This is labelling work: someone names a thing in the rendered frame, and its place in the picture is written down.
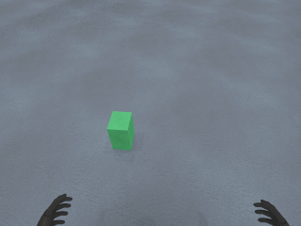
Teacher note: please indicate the robot left hand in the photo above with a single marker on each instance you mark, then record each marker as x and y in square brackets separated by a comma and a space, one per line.
[47, 219]

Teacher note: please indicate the carton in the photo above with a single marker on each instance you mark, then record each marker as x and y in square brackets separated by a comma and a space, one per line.
[121, 130]

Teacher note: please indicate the robot right hand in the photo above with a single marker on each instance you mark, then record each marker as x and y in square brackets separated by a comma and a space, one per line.
[275, 218]

